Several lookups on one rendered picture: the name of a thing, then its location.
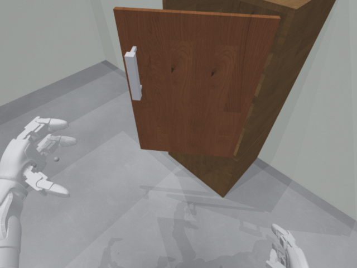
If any left robot hand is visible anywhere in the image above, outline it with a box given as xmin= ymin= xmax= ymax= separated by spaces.
xmin=0 ymin=116 xmax=77 ymax=198

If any right robot hand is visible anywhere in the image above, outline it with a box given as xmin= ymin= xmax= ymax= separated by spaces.
xmin=266 ymin=223 xmax=309 ymax=268

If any cupboard door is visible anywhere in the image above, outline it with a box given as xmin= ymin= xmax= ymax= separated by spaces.
xmin=113 ymin=7 xmax=281 ymax=157

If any robot left forearm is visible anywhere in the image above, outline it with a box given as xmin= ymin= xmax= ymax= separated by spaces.
xmin=0 ymin=178 xmax=28 ymax=268

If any handle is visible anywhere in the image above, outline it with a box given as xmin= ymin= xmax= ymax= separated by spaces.
xmin=124 ymin=46 xmax=142 ymax=101

